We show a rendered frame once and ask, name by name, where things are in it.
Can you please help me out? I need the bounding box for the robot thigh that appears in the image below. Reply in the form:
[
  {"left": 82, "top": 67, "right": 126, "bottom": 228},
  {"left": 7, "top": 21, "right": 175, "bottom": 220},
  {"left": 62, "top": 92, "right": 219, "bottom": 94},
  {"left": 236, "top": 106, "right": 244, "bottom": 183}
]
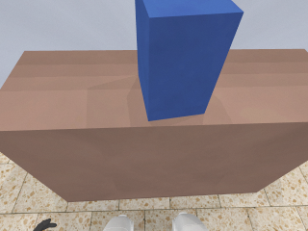
[
  {"left": 172, "top": 213, "right": 209, "bottom": 231},
  {"left": 103, "top": 216, "right": 134, "bottom": 231}
]

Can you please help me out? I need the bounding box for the pedestal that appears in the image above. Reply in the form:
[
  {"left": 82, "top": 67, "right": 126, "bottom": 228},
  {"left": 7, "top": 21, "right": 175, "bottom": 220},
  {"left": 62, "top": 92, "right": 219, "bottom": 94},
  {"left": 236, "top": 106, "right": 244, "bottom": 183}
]
[{"left": 0, "top": 48, "right": 308, "bottom": 202}]

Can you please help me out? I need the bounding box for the right robot thigh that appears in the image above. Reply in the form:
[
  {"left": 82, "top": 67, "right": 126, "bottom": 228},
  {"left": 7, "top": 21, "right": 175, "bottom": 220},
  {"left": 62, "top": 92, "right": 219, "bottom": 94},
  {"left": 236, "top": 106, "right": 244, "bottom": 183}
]
[{"left": 172, "top": 213, "right": 209, "bottom": 231}]

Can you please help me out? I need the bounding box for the left robot thigh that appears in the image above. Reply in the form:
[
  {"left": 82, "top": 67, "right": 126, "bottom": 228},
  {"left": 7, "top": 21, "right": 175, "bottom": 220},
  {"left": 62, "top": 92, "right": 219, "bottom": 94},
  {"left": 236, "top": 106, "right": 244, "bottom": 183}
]
[{"left": 103, "top": 216, "right": 134, "bottom": 231}]

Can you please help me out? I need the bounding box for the carton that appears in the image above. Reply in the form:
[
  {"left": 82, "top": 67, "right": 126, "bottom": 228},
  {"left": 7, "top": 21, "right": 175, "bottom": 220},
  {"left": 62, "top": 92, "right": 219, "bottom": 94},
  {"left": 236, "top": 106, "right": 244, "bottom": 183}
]
[{"left": 135, "top": 0, "right": 244, "bottom": 121}]

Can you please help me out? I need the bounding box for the left robot hand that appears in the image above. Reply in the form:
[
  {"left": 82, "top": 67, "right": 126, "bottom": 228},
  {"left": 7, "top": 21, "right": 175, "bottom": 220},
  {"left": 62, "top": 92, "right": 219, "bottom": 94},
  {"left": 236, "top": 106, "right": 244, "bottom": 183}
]
[{"left": 34, "top": 218, "right": 57, "bottom": 231}]

